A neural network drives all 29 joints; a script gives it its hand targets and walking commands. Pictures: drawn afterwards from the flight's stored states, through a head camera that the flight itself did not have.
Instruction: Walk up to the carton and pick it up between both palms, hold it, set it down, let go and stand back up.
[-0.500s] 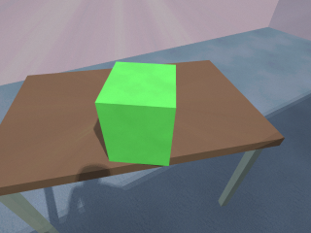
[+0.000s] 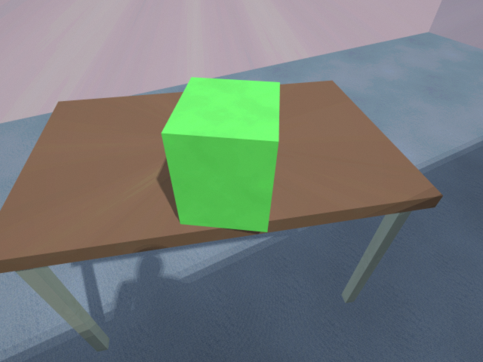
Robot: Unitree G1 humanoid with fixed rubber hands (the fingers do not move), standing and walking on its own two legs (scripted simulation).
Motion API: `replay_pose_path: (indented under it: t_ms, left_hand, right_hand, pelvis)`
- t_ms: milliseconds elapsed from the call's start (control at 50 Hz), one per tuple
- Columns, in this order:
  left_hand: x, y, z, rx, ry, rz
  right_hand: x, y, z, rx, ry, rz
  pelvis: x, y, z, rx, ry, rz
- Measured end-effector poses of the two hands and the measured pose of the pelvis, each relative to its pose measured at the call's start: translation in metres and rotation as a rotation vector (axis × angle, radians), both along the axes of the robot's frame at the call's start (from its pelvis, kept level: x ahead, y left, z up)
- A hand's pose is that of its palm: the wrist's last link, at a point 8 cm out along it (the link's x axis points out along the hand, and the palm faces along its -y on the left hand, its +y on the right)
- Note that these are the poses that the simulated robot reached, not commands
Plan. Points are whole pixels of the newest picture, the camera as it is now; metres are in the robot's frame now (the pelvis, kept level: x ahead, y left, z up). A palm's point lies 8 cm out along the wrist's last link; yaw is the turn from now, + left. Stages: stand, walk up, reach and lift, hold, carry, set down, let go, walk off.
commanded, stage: stand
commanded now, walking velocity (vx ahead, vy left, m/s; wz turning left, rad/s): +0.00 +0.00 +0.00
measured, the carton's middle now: (229, 154) +0.56 +0.02 +0.05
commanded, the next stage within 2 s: none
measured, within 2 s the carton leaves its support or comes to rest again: neither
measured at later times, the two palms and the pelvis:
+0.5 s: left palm out of the picture +0.01 +0.25 -0.15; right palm out of the picture -0.13 -0.21 -0.14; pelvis -0.03 +0.01 +0.00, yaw -3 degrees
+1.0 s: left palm out of the picture -0.10 +0.19 -0.15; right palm out of the picture +0.06 -0.25 -0.15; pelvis +0.03 -0.01 -0.02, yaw +2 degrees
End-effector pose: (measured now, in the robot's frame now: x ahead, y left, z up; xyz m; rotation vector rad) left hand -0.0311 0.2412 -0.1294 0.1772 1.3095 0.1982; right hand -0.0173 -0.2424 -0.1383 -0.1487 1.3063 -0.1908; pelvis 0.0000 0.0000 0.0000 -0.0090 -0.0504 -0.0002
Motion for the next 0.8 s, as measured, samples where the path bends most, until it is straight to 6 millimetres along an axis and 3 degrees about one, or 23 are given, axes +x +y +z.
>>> replay_pose_path:
  t_ms: [120,240,360,420,480,560,680,800]
  left_hand:
    - [-0.016,-0.001,-0.001,0.006,0.020,0.031]
    - [-0.016,0.003,-0.011,0.003,0.014,0.040]
    - [0.021,0.017,-0.037,-0.013,-0.042,-0.019]
    - [0.039,0.013,-0.033,-0.031,-0.091,-0.063]
    - [0.041,0.007,-0.021,-0.045,-0.113,-0.069]
    - [0.023,0.002,-0.011,-0.033,-0.073,-0.054]
    - [-0.024,-0.008,-0.004,0.022,0.021,0.014]
    - [-0.080,-0.025,0.005,0.044,0.182,0.103]
  right_hand:
    - [-0.009,-0.002,-0.002,-0.001,0.009,0.009]
    - [-0.027,0.001,-0.005,-0.014,0.019,0.007]
    - [-0.080,0.020,-0.015,-0.042,0.070,-0.089]
    - [-0.104,0.030,-0.010,-0.034,0.108,-0.158]
    - [-0.114,0.033,-0.004,-0.024,0.136,-0.179]
    - [-0.106,0.030,-0.003,-0.004,0.134,-0.168]
    - [-0.083,0.013,-0.018,0.030,0.113,-0.117]
    - [-0.039,-0.005,-0.014,0.035,0.087,-0.029]
  pelvis:
    - [-0.012,-0.003,-0.001,-0.003,0.007,0.006]
    - [-0.024,0.000,-0.007,-0.018,-0.001,0.005]
    - [-0.027,0.011,-0.022,-0.031,-0.019,-0.014]
    - [-0.027,0.010,-0.017,-0.010,-0.031,-0.035]
    - [-0.027,0.008,-0.007,-0.005,-0.026,-0.048]
    - [-0.028,0.005,-0.002,0.007,-0.001,-0.063]
    - [-0.032,-0.010,-0.009,0.015,0.019,-0.070]
    - [-0.015,-0.018,-0.003,0.002,0.033,-0.029]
